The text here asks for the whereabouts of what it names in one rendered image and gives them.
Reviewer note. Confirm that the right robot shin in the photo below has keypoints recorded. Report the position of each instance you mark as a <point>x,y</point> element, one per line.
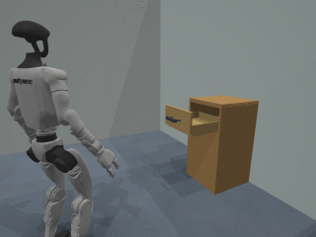
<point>80,223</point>

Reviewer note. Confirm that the robot right upper arm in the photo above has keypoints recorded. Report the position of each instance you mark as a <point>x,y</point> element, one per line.
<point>57,81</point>

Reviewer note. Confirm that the handle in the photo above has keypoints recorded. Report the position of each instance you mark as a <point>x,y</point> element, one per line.
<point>172,119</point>

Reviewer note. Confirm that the right robot forearm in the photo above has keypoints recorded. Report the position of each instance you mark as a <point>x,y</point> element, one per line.
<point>86,138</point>

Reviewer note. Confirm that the left robot forearm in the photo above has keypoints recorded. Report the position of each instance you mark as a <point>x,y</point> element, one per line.
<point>29,131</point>

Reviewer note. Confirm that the robot left upper arm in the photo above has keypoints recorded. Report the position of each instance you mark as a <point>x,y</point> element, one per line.
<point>12,103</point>

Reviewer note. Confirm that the drawer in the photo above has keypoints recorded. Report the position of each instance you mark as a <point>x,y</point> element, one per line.
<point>191,123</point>

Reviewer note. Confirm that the left robot thigh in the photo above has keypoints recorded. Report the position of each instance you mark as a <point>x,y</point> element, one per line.
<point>57,192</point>

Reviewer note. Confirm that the robot left hand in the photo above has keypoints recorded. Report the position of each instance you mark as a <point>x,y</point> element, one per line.
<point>30,138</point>

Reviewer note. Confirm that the robot right hand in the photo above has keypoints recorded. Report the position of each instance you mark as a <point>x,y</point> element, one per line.
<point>106,158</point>

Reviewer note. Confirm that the cabinet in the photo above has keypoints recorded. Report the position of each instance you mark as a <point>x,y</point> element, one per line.
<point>221,160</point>

